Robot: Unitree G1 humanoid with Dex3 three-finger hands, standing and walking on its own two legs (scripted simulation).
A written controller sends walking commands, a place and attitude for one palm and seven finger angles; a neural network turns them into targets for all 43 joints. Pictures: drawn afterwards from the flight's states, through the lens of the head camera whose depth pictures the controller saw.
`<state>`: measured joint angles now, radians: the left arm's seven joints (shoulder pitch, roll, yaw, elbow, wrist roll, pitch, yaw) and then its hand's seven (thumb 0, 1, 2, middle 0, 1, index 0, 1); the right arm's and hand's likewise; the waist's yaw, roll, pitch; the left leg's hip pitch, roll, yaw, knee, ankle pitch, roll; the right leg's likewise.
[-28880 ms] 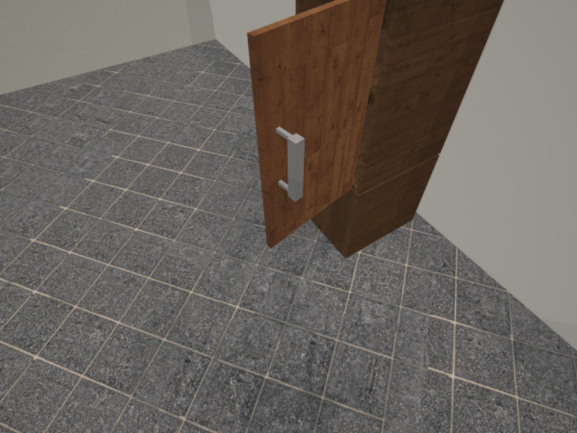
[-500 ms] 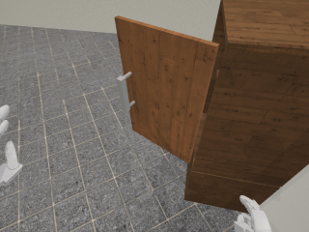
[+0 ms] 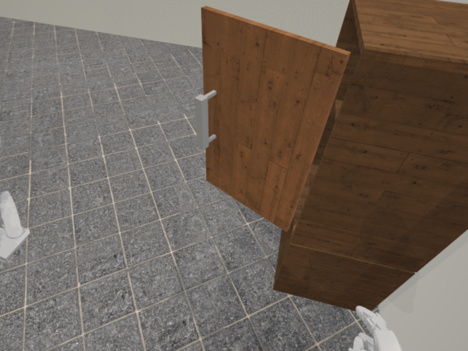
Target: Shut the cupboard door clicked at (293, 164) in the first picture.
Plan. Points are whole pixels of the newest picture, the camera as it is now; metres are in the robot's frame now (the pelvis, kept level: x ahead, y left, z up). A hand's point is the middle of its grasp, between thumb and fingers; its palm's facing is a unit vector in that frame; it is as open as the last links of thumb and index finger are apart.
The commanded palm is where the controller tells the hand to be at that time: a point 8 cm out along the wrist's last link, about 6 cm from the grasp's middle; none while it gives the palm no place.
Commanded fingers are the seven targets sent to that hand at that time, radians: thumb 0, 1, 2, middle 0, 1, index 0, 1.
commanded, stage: step back with the hand held close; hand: left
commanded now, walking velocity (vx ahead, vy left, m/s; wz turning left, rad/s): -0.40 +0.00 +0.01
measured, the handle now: (207, 120) +0.72 +0.11 -0.01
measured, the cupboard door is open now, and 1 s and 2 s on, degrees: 66 66 66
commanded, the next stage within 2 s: stop stepping back and stand still in 0.88 s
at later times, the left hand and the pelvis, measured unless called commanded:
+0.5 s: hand (2, 276) +0.16 +0.27 +0.17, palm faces +0.50 -0.76 -0.41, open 7.4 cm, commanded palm +0.08 +0.30 +0.20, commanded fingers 0.00 0.90 0.90 -0.20 -0.30 -0.20 -0.30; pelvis -0.04 -0.01 -0.01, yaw +4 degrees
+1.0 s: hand out of the picture +0.09 +0.24 +0.18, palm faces +0.28 -0.88 -0.38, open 7.5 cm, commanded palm +0.01 +0.29 +0.20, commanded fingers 0.00 0.90 0.90 -0.20 -0.30 -0.20 -0.30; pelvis -0.15 +0.00 +0.01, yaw -3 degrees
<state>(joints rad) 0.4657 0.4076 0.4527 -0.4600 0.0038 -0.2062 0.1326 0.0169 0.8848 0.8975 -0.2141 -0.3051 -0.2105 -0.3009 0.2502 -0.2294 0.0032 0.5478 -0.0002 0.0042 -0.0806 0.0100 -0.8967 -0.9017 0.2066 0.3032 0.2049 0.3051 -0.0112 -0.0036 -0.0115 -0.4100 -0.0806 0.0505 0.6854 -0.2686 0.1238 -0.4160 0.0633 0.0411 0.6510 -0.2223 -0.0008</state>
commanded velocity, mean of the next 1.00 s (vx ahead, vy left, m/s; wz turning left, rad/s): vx -0.37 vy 0.00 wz -0.05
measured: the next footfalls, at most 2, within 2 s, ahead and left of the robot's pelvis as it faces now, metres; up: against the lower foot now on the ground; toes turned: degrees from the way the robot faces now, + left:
right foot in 1.02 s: -0.22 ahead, -0.08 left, +0.00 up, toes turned -6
left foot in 1.24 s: -0.07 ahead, +0.12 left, +0.00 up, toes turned -1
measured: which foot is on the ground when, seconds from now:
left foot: down 0.00-1.00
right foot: down 0.00-0.58, up 0.60-1.00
